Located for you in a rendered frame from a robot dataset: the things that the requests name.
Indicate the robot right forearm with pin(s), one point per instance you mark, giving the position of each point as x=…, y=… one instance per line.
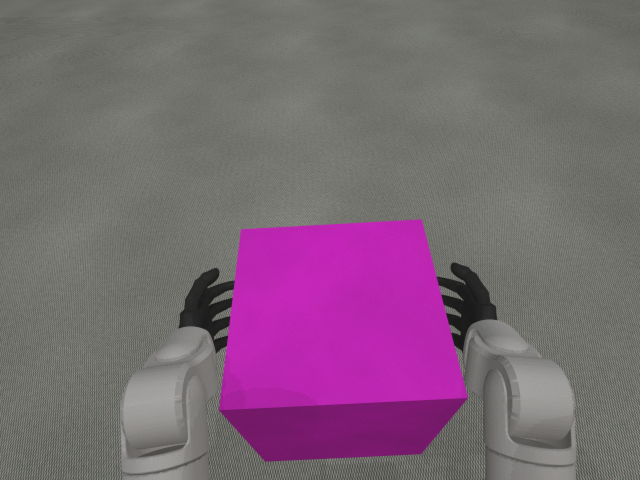
x=528, y=405

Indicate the robot right hand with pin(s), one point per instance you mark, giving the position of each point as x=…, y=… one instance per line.
x=476, y=305

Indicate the robot left forearm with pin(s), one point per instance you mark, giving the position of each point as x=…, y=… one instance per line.
x=163, y=414

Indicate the carton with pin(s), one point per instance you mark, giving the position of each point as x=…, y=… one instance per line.
x=339, y=344

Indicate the robot left hand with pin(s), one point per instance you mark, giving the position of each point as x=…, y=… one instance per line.
x=198, y=313

